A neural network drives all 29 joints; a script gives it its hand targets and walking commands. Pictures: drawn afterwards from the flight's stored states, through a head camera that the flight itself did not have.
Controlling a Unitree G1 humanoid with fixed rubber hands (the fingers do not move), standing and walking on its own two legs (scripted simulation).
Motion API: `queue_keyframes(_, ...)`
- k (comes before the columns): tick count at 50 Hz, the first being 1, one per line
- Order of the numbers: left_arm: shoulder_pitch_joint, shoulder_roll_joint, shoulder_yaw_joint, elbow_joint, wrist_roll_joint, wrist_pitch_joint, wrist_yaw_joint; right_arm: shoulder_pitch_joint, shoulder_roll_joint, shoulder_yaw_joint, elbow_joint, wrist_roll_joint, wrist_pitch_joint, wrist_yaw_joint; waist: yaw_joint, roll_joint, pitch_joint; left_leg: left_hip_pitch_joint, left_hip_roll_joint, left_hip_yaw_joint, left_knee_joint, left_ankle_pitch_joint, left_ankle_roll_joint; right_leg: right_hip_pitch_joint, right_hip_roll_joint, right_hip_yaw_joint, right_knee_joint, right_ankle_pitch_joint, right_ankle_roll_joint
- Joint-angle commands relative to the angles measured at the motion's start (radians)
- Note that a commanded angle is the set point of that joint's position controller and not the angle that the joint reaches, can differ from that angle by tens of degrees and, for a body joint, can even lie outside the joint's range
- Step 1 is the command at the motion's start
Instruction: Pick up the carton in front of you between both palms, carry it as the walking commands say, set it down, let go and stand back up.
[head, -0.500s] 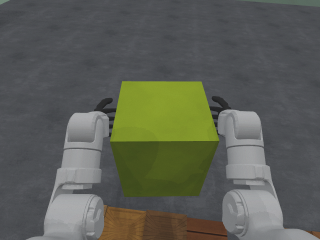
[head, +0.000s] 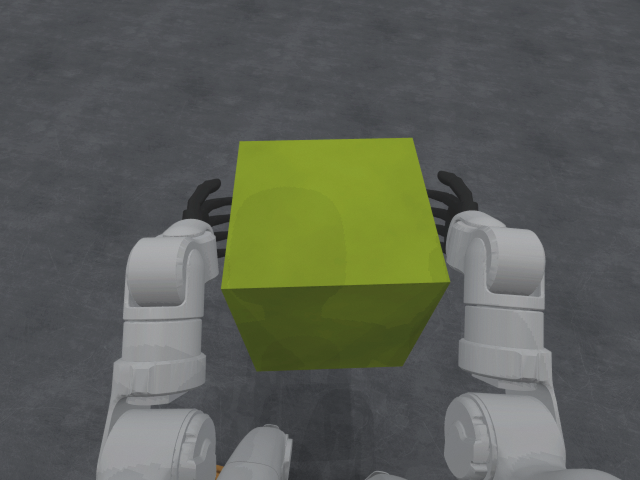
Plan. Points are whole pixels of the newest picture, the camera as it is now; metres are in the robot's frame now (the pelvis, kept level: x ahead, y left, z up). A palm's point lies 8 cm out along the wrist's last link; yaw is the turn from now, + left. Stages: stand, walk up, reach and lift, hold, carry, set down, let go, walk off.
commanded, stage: carry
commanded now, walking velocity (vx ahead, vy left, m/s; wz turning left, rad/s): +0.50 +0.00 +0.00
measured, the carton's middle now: (328, 263) +0.37 +0.03 +0.02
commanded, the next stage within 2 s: none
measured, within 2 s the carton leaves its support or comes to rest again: neither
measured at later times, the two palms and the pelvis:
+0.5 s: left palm (233, 34) +0.71 +0.21 +0.13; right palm (424, 51) +0.69 -0.09 +0.14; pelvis +0.31 +0.08 -0.04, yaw +0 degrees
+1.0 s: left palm (259, 5) +0.97 +0.22 +0.05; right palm (398, 10) +1.00 -0.07 +0.05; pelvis +0.63 +0.05 -0.03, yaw +2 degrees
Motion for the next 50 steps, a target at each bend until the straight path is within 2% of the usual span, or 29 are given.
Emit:
queue_keyframes(1, -0.915, -1.115, -0.729, -0.225, -0.539, -0.028, -0.281, -0.647, 0.954, 0.628, -0.077, 0.313, -0.023, 0.188, -0.021, -0.065, -0.527, -0.031, 0.028, 0.014, -0.302, 0.128, -0.019, 0.447, -0.257, 0.343, -0.202, 0.463, -0.162)
queue_keyframes(4, -0.912, -1.074, -0.701, -0.2, -0.532, -0.006, -0.281, -0.682, 0.893, 0.621, -0.105, 0.299, 0.001, 0.174, -0.013, -0.109, -0.524, 0.111, 0.012, 0.039, -0.571, 0.466, -0.018, 0.443, -0.184, 0.19, -0.172, 0.469, -0.083)
queue_keyframes(7, -0.883, -1.007, -0.651, -0.121, -0.508, 0.032, -0.274, -0.718, 0.833, 0.601, -0.082, 0.304, 0.049, 0.172, 0.005, -0.093, -0.483, 0.205, 0.014, 0.061, -0.759, 0.645, -0.003, 0.436, -0.162, 0.145, -0.106, 0.354, -0.056)
queue_keyframes(8, -0.884, -0.987, -0.633, -0.091, -0.497, 0.046, -0.271, -0.731, 0.815, 0.589, -0.061, 0.308, 0.068, 0.175, -0.004, -0.089, -0.47, 0.245, 0.028, 0.063, -0.815, 0.688, 0.008, 0.434, -0.153, 0.137, -0.053, 0.327, -0.044)
queue_keyframes(9, -0.893, -0.969, -0.614, -0.057, -0.488, 0.06, -0.268, -0.745, 0.798, 0.574, -0.033, 0.315, 0.086, 0.178, -0.034, -0.068, -0.477, 0.348, 0.024, 0.094, -0.85, 0.708, 0.012, 0.401, -0.134, 0.109, 0.035, 0.343, -0.024)
queue_keyframes(10, -0.909, -0.946, -0.59, -0.025, -0.481, 0.075, -0.264, -0.762, 0.775, 0.555, 0.0, 0.32, 0.104, 0.182, -0.08, -0.034, -0.493, 0.498, 0.006, 0.135, -0.83, 0.636, 0.005, 0.324, -0.095, 0.065, 0.155, 0.356, 0.003)
queue_keyframes(11, -0.93, -0.917, -0.563, 0.003, -0.472, 0.089, -0.26, -0.782, 0.755, 0.53, 0.026, 0.33, 0.122, 0.185, -0.128, 0.004, -0.511, 0.67, 0.074, 0.07, -0.76, 0.593, -0.005, 0.17, -0.077, 0.053, 0.313, 0.192, 0.022)
queue_keyframes(12, -0.952, -0.898, -0.531, 0.034, -0.46, 0.11, -0.253, -0.821, 0.73, 0.502, 0.056, 0.342, 0.14, 0.185, -0.109, 0.168, -0.558, 0.876, 0.27, -0.136, -0.568, 0.972, 0.013, -0.058, -0.044, 0.045, 0.504, -0.287, 0.054)
queue_keyframes(13, -0.989, -0.883, -0.489, 0.061, -0.451, 0.139, -0.24, -0.865, 0.699, 0.477, 0.096, 0.342, 0.156, 0.181, -0.151, 0.31, -0.617, 1.021, 0.37, -0.389, -0.606, 0.812, 0.123, -0.26, 0.015, 0.072, 0.648, -0.329, 0.072)
queue_keyframes(14, -1.04, -0.873, -0.472, 0.04, -0.45, 0.157, -0.227, -0.896, 0.714, 0.47, 0.104, 0.359, 0.165, 0.18, -0.173, 0.332, -0.626, 0.979, 0.402, -0.574, -0.74, 0.367, 0.207, -0.37, 0.012, 0.094, 0.721, -0.307, 0.061)
queue_keyframes(15, -1.113, -0.88, -0.467, 0.015, -0.453, 0.168, -0.216, -0.964, 0.764, 0.47, 0.072, 0.395, 0.174, 0.185, -0.168, 0.235, -0.575, 0.899, 0.351, -0.547, -0.786, 0.225, 0.189, -0.395, -0.016, 0.11, 0.718, -0.267, 0.047)
queue_keyframes(16, -1.151, -0.905, -0.453, 0.001, -0.455, 0.175, -0.208, -1.039, 0.809, 0.475, 0.035, 0.427, 0.181, 0.192, -0.164, 0.168, -0.555, 0.849, 0.319, -0.494, -0.79, 0.278, 0.175, -0.396, -0.028, 0.107, 0.692, -0.223, 0.045)
queue_keyframes(17, -1.174, -0.929, -0.437, -0.006, -0.454, 0.182, -0.199, -1.096, 0.851, 0.481, 0.005, 0.461, 0.188, 0.198, -0.162, 0.122, -0.528, 0.79, 0.3, -0.418, -0.774, 0.412, 0.168, -0.387, -0.053, 0.116, 0.641, -0.126, 0.048)
queue_keyframes(20, -1.13, -0.969, -0.393, 0.016, -0.419, 0.196, -0.178, -1.111, 0.937, 0.468, 0.008, 0.497, 0.2, 0.207, -0.145, 0.124, -0.555, 0.749, 0.262, -0.275, -0.776, 0.541, 0.153, -0.351, -0.073, 0.103, 0.554, -0.053, 0.064)
queue_keyframes(22, -1.078, -0.999, -0.376, 0.064, -0.387, 0.197, -0.176, -1.067, 0.978, 0.447, 0.057, 0.48, 0.199, 0.216, -0.159, 0.142, -0.56, 0.801, 0.245, -0.23, -0.77, 0.641, 0.157, -0.393, -0.072, 0.079, 0.475, -0.024, 0.073)
queue_keyframes(26, -0.97, -1.083, -0.367, 0.184, -0.32, 0.155, -0.201, -0.992, 1.084, 0.456, 0.164, 0.441, 0.154, 0.249, -0.178, 0.115, -0.521, 0.871, 0.211, -0.154, -0.767, 0.853, 0.125, -0.43, -0.054, 0.035, 0.288, 0.095, 0.066)
queue_keyframes(31, -0.922, -1.159, -0.419, 0.178, -0.306, 0.071, -0.229, -0.99, 1.168, 0.533, 0.12, 0.457, 0.057, 0.271, -0.187, 0.133, -0.458, 0.878, 0.15, -0.034, -0.757, 1.042, 0.071, -0.269, 0.014, -0.066, -0.027, 0.294, 0.025)
queue_keyframes(33, -0.896, -1.166, -0.452, 0.155, -0.313, 0.049, -0.233, -0.956, 1.175, 0.569, 0.091, 0.46, 0.029, 0.266, -0.176, 0.161, -0.481, 0.84, 0.145, 0.015, -0.695, 1.208, 0.047, -0.084, 0.06, -0.109, -0.137, 0.344, -0.005)
queue_keyframes(34, -0.881, -1.163, -0.467, 0.145, -0.317, 0.038, -0.234, -0.933, 1.175, 0.587, 0.076, 0.46, 0.017, 0.262, -0.155, 0.184, -0.522, 0.806, 0.15, 0.035, -0.607, 1.251, 0.029, 0.057, 0.068, -0.115, -0.172, 0.351, -0.021)
queue_keyframes(35, -0.861, -1.161, -0.48, 0.129, -0.321, 0.027, -0.237, -0.913, 1.175, 0.608, 0.064, 0.461, 0.005, 0.259, -0.106, 0.169, -0.588, 0.723, 0.135, 0.081, -0.463, 1.187, 0.003, 0.278, 0.057, -0.112, -0.25, 0.403, -0.035)
queue_keyframes(36, -0.822, -1.149, -0.488, 0.112, -0.324, 0.015, -0.241, -0.916, 1.169, 0.629, 0.048, 0.465, -0.006, 0.258, -0.06, 0.105, -0.643, 0.528, 0.121, 0.062, -0.301, 0.903, -0.008, 0.532, -0.06, 0.008, -0.228, 0.393, -0.047)
queue_keyframes(37, -0.816, -1.131, -0.492, 0.106, -0.326, 0.004, -0.245, -0.887, 1.18, 0.65, 0.055, 0.467, -0.011, 0.258, -0.106, -0.112, -0.723, 0.268, 0.029, 0.045, -0.125, 0.109, -0.02, 0.795, -0.348, 0.365, -0.088, 0.744, -0.121)
queue_keyframes(38, -0.765, -1.11, -0.494, 0.123, -0.315, -0.007, -0.243, -0.853, 1.182, 0.647, 0.059, 0.463, -0.012, 0.255, -0.046, -0.254, -0.8, -0.001, -0.085, -0.003, 0.174, -0.128, -0.053, 0.967, -0.447, 0.664, -0.167, 0.532, -0.293)
queue_keyframes(39, -0.733, -1.129, -0.511, 0.099, -0.328, -0.017, -0.248, -0.839, 1.17, 0.666, 0.042, 0.455, -0.02, 0.249, -0.054, -0.181, -0.776, -0.071, -0.021, -0.052, 0.22, -0.07, -0.023, 0.927, -0.398, 0.63, -0.198, 0.411, -0.269)
queue_keyframes(41, -0.819, -1.164, -0.574, -0.027, -0.379, -0.033, -0.257, -0.839, 1.166, 0.681, -0.012, 0.453, -0.038, 0.237, -0.07, -0.045, -0.669, -0.094, 0.023, -0.035, 0.134, 0.019, -0.026, 0.781, -0.334, 0.457, -0.24, 0.512, -0.189)
queue_keyframes(42, -0.854, -1.18, -0.607, -0.074, -0.408, -0.039, -0.258, -0.818, 1.16, 0.688, -0.032, 0.445, -0.043, 0.228, -0.079, -0.018, -0.649, -0.073, 0.044, -0.032, 0.076, 0.046, -0.033, 0.723, -0.32, 0.405, -0.261, 0.502, -0.171)
queue_keyframes(45, -0.852, -1.179, -0.659, -0.167, -0.448, -0.048, -0.263, -0.717, 1.148, 0.709, -0.063, 0.424, -0.055, 0.208, -0.086, -0.047, -0.639, -0.022, 0.053, 0.01, -0.09, 0.059, -0.053, 0.657, -0.288, 0.303, -0.292, 0.517, -0.138)
queue_keyframes(48, -0.76, -1.153, -0.677, -0.183, -0.443, -0.044, -0.28, -0.602, 1.125, 0.727, -0.07, 0.385, -0.06, 0.195, -0.08, -0.079, -0.609, -0.048, 0.055, 0.058, -0.257, 0.107, -0.07, 0.669, -0.271, 0.222, -0.286, 0.67, -0.131)
queue_keyframes(50, -0.684, -1.133, -0.679, -0.178, -0.428, -0.039, -0.294, -0.543, 1.111, 0.742, -0.083, 0.365, -0.06, 0.193, -0.078, -0.1, -0.583, -0.025, 0.048, 0.087, -0.373, 0.204, -0.076, 0.669, -0.246, 0.166, -0.285, 0.747, -0.104)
